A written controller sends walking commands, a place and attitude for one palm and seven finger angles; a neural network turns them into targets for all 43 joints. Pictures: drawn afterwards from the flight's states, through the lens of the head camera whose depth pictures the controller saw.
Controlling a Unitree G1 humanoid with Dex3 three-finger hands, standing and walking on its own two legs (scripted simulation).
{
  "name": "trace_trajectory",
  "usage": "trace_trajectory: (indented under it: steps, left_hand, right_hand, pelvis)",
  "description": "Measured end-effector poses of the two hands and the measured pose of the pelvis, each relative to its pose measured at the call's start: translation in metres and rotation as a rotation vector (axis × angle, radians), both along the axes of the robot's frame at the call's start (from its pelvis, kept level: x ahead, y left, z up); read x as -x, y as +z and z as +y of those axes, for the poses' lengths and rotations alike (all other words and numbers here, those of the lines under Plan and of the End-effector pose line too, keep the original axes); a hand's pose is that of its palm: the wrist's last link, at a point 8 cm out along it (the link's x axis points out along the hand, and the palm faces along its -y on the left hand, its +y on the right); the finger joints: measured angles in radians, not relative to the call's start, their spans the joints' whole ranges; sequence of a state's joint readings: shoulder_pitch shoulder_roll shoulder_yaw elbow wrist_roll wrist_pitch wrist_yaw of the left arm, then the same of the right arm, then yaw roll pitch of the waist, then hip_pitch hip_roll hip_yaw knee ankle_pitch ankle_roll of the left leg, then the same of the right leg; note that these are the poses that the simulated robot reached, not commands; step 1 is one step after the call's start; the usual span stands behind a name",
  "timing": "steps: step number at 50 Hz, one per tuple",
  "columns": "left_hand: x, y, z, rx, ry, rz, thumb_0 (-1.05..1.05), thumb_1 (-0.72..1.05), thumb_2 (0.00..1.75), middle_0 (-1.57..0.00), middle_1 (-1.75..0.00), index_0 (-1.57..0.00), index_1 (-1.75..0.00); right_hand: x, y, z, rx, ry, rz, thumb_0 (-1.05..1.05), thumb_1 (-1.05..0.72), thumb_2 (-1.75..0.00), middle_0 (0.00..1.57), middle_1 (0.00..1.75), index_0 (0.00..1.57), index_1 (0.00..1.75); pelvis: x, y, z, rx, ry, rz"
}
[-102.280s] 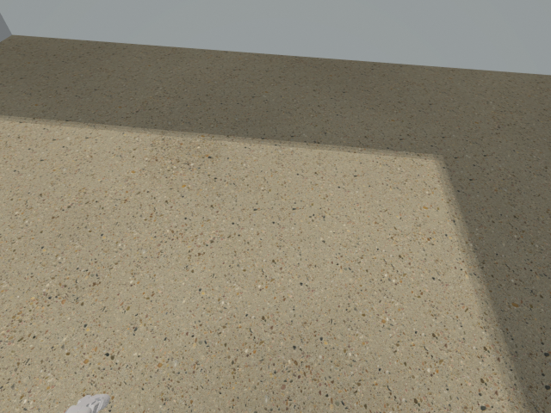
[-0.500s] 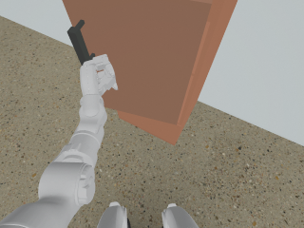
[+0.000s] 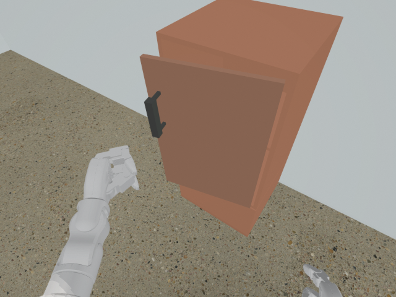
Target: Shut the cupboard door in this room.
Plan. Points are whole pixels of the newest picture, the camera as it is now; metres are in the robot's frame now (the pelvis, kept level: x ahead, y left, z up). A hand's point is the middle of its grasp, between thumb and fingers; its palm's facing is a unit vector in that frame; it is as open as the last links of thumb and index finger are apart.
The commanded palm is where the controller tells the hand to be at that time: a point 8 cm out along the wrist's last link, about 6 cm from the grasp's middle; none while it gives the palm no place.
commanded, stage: draw the hand back to the body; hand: left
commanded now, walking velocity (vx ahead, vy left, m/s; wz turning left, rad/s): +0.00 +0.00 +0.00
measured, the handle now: (157, 114) +0.63 +0.14 +0.00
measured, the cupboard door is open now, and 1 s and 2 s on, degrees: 13 13 13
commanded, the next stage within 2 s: step back with the hand held close in 0.98 s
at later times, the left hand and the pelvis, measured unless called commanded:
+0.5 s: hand (25, 205) +0.23 +0.26 +0.16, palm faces +0.39 -0.84 -0.37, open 5.3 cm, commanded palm +0.17 +0.30 +0.19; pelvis +0.02 +0.01 +0.03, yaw +1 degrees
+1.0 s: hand out of the picture +0.20 +0.27 +0.19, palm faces +0.46 -0.79 -0.40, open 7.4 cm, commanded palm +0.15 +0.31 +0.20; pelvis +0.01 +0.00 +0.03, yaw +1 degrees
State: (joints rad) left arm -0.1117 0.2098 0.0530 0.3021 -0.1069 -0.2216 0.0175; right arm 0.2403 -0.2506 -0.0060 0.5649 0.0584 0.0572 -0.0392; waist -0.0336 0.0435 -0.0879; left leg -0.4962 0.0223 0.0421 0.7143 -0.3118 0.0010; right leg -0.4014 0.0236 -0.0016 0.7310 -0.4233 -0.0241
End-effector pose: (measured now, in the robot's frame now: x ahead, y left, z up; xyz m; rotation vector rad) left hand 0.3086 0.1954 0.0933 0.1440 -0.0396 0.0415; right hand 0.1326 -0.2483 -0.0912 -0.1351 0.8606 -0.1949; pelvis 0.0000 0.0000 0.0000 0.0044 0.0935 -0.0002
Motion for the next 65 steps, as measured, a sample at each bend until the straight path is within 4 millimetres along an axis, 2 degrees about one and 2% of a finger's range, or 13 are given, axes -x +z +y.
trace_trajectory:
  steps: [7, 13, 21, 27, 34, 43, 49, 58, 65]
  left_hand:
    - [0.038, 0.024, 0.036, -0.091, 0.104, 0.041, 0.02, 0.89, 0.9, -1.06, -1.24, -1.06, -1.24]
    - [0.065, 0.044, 0.062, -0.121, 0.197, 0.025, 0.02, 0.89, 0.9, -0.9, -1.07, -0.91, -1.06]
    - [0.102, 0.071, 0.091, -0.197, 0.306, -0.014, 0.02, 0.89, 0.89, -0.69, -0.83, -0.69, -0.83]
    - [0.128, 0.093, 0.112, -0.278, 0.393, -0.045, 0.02, 0.89, 0.89, -0.52, -0.65, -0.53, -0.65]
    - [0.157, 0.115, 0.127, -0.364, 0.466, -0.09, 0.02, 0.89, 0.89, -0.34, -0.45, -0.34, -0.45]
    - [0.156, 0.101, 0.117, -0.299, 0.461, -0.081, 0.02, 0.89, 0.89, -0.23, -0.33, -0.24, -0.33]
    - [0.153, 0.108, 0.109, -0.313, 0.423, -0.117, 0.02, 0.89, 0.89, -0.22, -0.31, -0.22, -0.31]
    - [0.152, 0.113, 0.113, -0.344, 0.429, -0.122, 0.02, 0.89, 0.89, -0.21, -0.31, -0.22, -0.3]
    - [0.149, 0.11, 0.118, -0.396, 0.389, -0.101, 0.01, 0.89, 0.89, -0.21, -0.3, -0.21, -0.3]
  right_hand:
    - [-0.055, 0.033, 0.032, -0.004, 0.085, -0.123, 0.01, -0.91, -0.9, 0.2, 0.3, 0.2, 0.3]
    - [-0.08, 0.047, 0.057, -0.022, 0.165, -0.181, 0.01, -0.91, -0.9, 0.2, 0.3, 0.2, 0.3]
    - [-0.081, 0.043, 0.069, -0.038, 0.208, -0.167, 0.01, -0.91, -0.9, 0.2, 0.3, 0.21, 0.3]
    - [-0.072, 0.035, 0.062, -0.034, 0.199, -0.139, 0.01, -0.91, -0.9, 0.2, 0.3, 0.21, 0.3]
    - [-0.065, 0.031, 0.049, -0.016, 0.174, -0.135, 0.01, -0.91, -0.9, 0.2, 0.3, 0.2, 0.3]
    - [-0.062, 0.035, 0.038, 0.013, 0.165, -0.157, 0.01, -0.91, -0.9, 0.2, 0.3, 0.2, 0.3]
    - [-0.062, 0.041, 0.038, 0.007, 0.155, -0.195, 0.01, -0.91, -0.9, 0.2, 0.3, 0.2, 0.3]
    - [-0.059, 0.037, 0.037, -0.005, 0.161, -0.173, 0.01, -0.91, -0.9, 0.2, 0.3, 0.2, 0.3]
    - [-0.051, 0.029, 0.029, 0.027, 0.112, -0.092, 0.01, -0.91, -0.9, 0.2, 0.3, 0.21, 0.3]
  pelvis:
    - [-0.006, 0.016, 0.006, 0.002, 0.015, -0.077]
    - [-0.013, 0.023, 0.011, 0.002, 0.022, -0.113]
    - [-0.02, 0.027, 0.014, 0.0, 0.024, -0.133]
    - [-0.022, 0.027, 0.014, 0.001, 0.026, -0.137]
    - [-0.021, 0.027, 0.012, 0.002, 0.027, -0.139]
    - [-0.015, 0.027, 0.008, -0.001, 0.031, -0.147]
    - [-0.014, 0.027, 0.005, 0.002, 0.024, -0.154]
    - [-0.013, 0.027, 0.003, 0.008, 0.03, -0.142]
    - [-0.011, 0.025, 0.011, 0.017, 0.029, -0.09]
